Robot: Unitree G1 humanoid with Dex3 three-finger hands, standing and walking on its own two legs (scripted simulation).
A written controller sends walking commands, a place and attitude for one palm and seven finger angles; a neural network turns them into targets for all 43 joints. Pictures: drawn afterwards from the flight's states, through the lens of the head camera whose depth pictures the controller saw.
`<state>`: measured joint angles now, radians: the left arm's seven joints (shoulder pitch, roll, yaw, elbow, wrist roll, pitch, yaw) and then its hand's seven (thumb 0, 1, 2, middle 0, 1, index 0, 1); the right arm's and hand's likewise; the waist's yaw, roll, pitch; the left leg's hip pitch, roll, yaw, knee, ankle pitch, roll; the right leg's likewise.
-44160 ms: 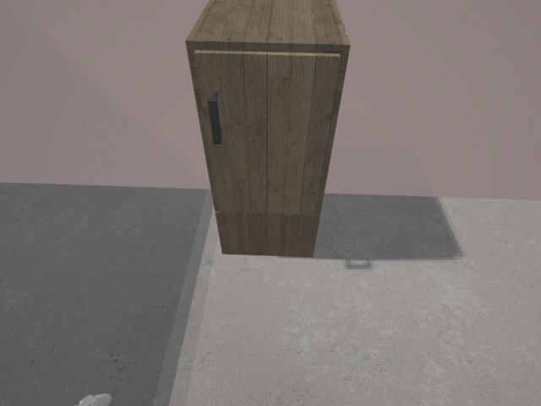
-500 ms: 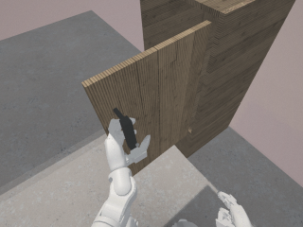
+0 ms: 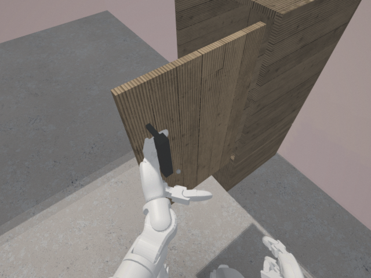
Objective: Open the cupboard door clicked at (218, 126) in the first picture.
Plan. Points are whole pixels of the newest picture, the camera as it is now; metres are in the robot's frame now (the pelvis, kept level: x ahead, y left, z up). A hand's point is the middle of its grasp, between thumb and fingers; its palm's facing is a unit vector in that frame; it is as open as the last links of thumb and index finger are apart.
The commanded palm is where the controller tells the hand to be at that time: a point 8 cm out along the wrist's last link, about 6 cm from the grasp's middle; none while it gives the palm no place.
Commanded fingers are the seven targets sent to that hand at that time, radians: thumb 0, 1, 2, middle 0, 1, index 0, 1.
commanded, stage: slide the hand sideways off the handle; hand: left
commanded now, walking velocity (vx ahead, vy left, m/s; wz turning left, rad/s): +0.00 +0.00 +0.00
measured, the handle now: (159, 151) +0.38 +0.07 +0.05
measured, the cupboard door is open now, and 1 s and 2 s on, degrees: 91 95 95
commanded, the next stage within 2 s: draw the hand back to the body in 1.30 s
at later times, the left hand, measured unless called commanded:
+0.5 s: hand (179, 187) +0.30 +0.03 +0.05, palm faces -0.13 -0.99 +0.03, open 16.2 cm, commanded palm +0.27 +0.08 +0.04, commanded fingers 0.00 -0.50 0.30 -0.15 -0.30 -0.15 -0.30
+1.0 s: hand (150, 211) +0.24 +0.08 +0.05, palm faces -0.08 -1.00 +0.02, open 16.2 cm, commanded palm +0.22 +0.14 +0.04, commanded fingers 0.00 -0.50 0.30 -0.15 -0.30 -0.15 -0.30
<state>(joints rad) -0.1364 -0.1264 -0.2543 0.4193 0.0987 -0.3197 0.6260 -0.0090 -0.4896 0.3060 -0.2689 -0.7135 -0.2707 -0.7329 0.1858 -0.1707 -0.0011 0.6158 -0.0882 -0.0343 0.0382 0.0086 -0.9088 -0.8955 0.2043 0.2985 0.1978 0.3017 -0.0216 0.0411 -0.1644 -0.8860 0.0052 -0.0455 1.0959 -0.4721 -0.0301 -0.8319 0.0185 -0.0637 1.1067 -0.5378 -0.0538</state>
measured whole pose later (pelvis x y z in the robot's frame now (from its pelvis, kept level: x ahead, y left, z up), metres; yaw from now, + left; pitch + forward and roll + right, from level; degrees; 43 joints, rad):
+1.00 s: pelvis +0.01 +0.02 -0.01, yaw -1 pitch +15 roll -1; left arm 0.36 0.05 -0.24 -0.05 -0.01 -0.39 0.08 -0.01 -0.50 0.30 -0.17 -0.31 -0.18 -0.32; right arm 0.22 -0.20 0.02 0.41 -0.02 0.00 0.02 0.01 -0.91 -0.90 0.20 0.30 0.20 0.30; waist 0.00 0.03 -0.16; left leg -0.88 0.00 -0.02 1.15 -0.53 0.00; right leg -0.83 0.01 -0.04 1.15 -0.58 -0.03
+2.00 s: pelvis +0.02 +0.03 +0.03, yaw -1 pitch +7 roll -2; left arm 0.57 0.28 0.06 -0.41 -0.13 -0.14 -0.02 -0.01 -0.39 0.35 -0.15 -0.30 -0.16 -0.30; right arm 0.30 -0.23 0.04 0.40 0.03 -0.06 -0.09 0.01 -0.91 -0.90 0.21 0.30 0.20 0.30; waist 0.02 0.05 -0.15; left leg -0.62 0.01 -0.03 0.96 -0.47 0.02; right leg -0.54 0.02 -0.04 0.91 -0.49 0.00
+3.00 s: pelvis +0.05 +0.02 +0.08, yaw -2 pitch -3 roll +0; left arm 0.49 0.34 0.32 -0.41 -0.07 -0.05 0.12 0.02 0.88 0.90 -0.21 -0.30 -0.21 -0.31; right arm 0.21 -0.23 0.03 0.62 0.01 -0.10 -0.10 0.01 -0.91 -0.90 0.21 0.30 0.20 0.30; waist 0.06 0.06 -0.01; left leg -0.14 0.01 0.00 0.47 -0.29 0.00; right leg -0.08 0.03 -0.01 0.43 -0.30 -0.02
